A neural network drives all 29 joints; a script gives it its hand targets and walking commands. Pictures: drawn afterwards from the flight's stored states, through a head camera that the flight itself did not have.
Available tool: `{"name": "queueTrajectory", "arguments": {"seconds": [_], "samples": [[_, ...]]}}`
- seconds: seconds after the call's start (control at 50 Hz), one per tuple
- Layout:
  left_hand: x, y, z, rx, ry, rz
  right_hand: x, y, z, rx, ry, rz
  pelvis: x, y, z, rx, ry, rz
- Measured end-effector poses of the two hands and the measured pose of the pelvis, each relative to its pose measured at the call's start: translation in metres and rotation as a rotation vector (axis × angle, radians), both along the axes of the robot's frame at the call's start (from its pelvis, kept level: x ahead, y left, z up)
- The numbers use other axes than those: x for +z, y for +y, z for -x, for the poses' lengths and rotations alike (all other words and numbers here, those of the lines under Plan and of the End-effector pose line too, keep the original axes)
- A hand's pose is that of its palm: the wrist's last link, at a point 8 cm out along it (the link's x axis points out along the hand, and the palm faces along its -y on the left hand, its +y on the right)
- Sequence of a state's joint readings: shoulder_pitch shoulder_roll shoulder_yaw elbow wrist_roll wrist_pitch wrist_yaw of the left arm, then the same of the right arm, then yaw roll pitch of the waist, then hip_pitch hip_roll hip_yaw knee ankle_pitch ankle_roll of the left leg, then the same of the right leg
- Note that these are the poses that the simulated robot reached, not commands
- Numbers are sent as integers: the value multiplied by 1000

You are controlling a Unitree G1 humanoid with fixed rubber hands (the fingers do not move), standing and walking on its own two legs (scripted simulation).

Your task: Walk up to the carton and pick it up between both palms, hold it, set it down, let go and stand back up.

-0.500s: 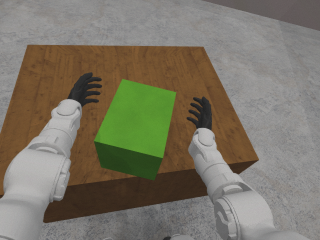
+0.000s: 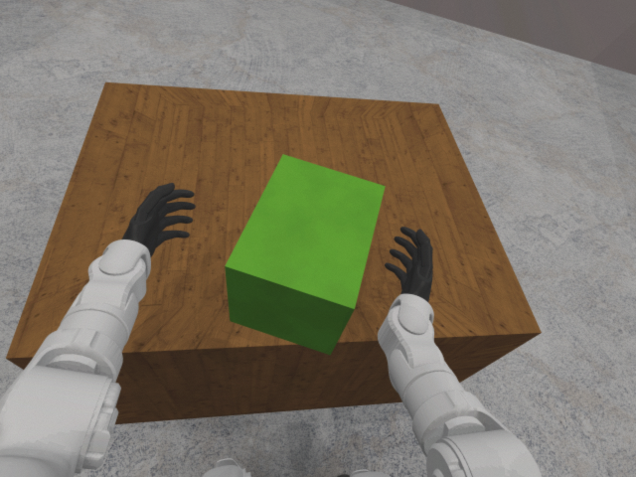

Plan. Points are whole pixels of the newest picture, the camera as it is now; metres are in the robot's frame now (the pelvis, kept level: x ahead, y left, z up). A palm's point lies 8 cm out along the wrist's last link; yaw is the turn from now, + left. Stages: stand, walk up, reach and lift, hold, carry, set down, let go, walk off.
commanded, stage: set down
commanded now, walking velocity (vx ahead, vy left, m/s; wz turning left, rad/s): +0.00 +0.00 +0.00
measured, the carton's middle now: (306, 254) +0.46 -0.04 -0.10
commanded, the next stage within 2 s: none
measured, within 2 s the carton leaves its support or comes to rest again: neither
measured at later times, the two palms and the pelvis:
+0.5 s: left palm (147, 281) +0.36 +0.19 +0.00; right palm (413, 336) +0.28 -0.16 -0.01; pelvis +0.00 -0.01 +0.00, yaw +0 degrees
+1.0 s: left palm (105, 333) +0.30 +0.23 -0.02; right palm (410, 374) +0.23 -0.15 -0.03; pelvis +0.01 -0.01 +0.00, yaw +0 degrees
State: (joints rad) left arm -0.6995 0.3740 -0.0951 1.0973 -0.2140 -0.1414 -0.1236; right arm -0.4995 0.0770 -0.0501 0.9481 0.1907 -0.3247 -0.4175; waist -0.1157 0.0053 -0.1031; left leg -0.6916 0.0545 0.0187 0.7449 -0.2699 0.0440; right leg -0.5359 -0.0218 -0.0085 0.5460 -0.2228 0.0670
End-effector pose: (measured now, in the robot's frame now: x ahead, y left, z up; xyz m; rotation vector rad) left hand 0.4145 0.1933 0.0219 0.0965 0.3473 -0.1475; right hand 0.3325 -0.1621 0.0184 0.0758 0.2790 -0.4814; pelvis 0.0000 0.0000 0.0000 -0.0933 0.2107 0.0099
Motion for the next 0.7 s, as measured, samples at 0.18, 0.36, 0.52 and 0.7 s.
{"name": "queueTrajectory", "arguments": {"seconds": [0.18,0.36,0.52,0.7], "samples": [[-1,7,19,-11,0,-10,-8,4,19,4,5,-8,3,3,-4,5,-57,-4],[-19,-4,45,-40,25,-21,-27,4,48,-15,18,-21,2,-2,-6,8,-102,-6],[-24,-6,51,-23,11,-6,-30,2,54,-8,0,-8,-1,-11,-2,0,-115,-11],[-31,9,72,-7,41,-28,-40,10,70,19,8,8,0,-14,-7,-3,-144,-8]]}}
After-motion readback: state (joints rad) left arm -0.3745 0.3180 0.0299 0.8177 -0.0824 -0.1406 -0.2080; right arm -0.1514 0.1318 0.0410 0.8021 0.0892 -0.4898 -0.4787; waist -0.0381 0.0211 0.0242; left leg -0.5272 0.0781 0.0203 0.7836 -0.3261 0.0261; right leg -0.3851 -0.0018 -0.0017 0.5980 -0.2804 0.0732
